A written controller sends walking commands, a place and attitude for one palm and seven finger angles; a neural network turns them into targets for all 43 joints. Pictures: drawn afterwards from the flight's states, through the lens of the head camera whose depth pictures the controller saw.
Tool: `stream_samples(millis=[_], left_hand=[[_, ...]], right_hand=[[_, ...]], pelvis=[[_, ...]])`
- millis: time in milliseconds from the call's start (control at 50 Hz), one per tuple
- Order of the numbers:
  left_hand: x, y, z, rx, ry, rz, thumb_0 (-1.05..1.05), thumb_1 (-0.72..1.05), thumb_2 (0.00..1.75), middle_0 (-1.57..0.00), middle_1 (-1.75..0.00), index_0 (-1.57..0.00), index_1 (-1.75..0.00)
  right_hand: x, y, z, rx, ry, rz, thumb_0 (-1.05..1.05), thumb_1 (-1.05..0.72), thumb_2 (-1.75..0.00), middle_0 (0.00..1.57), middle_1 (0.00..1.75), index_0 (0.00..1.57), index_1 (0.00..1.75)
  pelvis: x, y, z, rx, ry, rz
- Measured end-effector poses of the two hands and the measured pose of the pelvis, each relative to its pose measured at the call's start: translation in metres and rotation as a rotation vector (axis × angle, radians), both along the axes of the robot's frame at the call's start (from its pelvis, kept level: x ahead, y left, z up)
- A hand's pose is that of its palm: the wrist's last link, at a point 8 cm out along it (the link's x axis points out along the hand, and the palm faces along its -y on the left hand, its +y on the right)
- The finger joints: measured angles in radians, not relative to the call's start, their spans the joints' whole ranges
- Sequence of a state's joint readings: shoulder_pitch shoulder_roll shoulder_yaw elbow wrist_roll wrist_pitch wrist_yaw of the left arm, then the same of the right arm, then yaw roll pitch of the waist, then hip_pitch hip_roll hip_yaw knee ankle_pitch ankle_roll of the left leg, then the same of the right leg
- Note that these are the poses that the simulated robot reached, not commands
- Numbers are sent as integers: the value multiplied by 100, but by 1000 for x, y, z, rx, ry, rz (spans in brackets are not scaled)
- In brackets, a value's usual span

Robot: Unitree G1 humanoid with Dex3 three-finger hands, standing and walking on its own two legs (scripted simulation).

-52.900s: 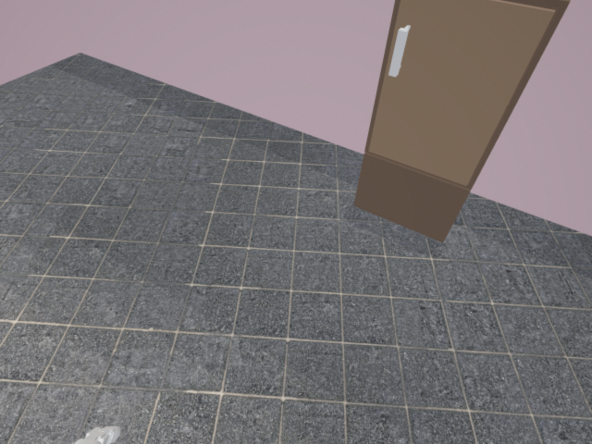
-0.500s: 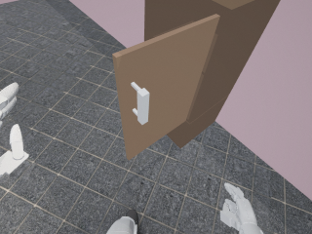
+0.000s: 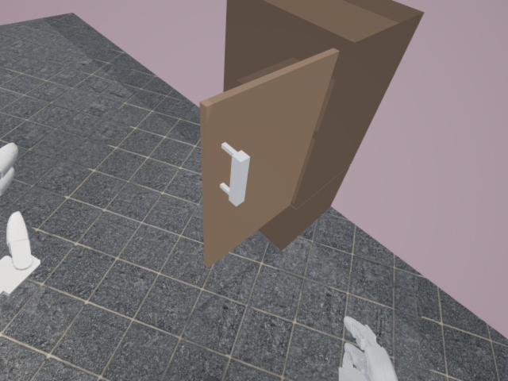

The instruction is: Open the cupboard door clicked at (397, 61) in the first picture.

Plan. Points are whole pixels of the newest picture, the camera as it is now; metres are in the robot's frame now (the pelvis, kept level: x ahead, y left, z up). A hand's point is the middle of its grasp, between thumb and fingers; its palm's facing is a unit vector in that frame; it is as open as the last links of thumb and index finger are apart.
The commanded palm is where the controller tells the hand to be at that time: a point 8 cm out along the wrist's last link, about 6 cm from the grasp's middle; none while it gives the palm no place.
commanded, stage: stop stepping back and stand still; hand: left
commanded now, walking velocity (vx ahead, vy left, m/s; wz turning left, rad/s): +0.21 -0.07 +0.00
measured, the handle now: (231, 174) +0.51 +0.06 +0.00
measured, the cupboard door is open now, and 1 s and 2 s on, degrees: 89 89 89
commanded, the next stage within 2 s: let the arm hang, fingers relaxed in 0.58 s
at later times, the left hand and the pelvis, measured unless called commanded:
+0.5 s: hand out of the picture +0.18 +0.29 +0.16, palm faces +0.45 -0.76 -0.47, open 7.4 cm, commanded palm +0.11 +0.32 +0.17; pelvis -0.02 +0.02 -0.01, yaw +2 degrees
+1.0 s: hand out of the picture -0.01 +0.19 -0.18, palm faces +0.13 -0.97 -0.20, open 6.9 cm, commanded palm none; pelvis -0.05 +0.00 -0.02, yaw +6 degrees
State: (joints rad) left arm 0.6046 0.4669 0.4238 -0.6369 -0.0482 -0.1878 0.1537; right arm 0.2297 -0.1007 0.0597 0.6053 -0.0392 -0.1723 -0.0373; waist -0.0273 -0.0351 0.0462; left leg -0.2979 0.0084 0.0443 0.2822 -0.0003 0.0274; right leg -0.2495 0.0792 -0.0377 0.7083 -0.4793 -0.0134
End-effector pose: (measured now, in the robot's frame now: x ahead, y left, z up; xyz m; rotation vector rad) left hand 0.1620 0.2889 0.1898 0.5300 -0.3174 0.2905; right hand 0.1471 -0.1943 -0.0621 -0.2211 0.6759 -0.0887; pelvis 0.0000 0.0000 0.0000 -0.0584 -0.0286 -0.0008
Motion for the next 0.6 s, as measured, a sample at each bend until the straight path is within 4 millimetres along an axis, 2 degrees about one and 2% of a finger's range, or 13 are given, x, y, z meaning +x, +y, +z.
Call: stream_samples(millis=[80,180,260,340,420,520,600], left_hand=[[-23,4,5,65,90,44,2,89,90,-21,-30,-21,-30],[-43,22,-15,25,147,170,2,88,90,-21,-30,-22,-30],[-44,30,-35,-100,115,239,2,89,90,-21,-30,-22,-30],[-38,27,-45,-166,82,221,2,89,90,-21,-30,-21,-30],[-29,29,-33,-103,20,152,2,89,90,-21,-30,-21,-30],[-21,34,-3,66,-2,121,2,89,90,-21,-30,-21,-30],[-22,29,0,107,50,124,2,89,90,-21,-30,-21,-30]], right_hand=[[-6,0,-7,31,15,-9,2,-90,-90,21,30,21,30],[-16,-19,-29,-2,78,-4,1,-90,-90,21,30,21,30],[-31,-36,-29,-48,114,-30,2,-90,-90,21,30,21,30],[-35,-48,-23,-120,107,-53,2,-90,-90,21,30,20,30],[-30,-45,-19,-148,76,-75,2,-90,-90,21,30,20,30],[-21,-22,-21,-57,27,-54,2,-90,-90,20,30,20,30],[-19,-6,-32,32,36,-27,2,-90,-90,20,30,20,30]], pelvis=[[-7,0,2,20,12,0],[-26,1,-7,58,9,-11],[-22,2,-6,62,11,26],[-18,10,-8,55,14,44],[-18,20,-15,63,6,38],[-21,19,-13,74,0,32],[-22,15,-12,56,4,33]])
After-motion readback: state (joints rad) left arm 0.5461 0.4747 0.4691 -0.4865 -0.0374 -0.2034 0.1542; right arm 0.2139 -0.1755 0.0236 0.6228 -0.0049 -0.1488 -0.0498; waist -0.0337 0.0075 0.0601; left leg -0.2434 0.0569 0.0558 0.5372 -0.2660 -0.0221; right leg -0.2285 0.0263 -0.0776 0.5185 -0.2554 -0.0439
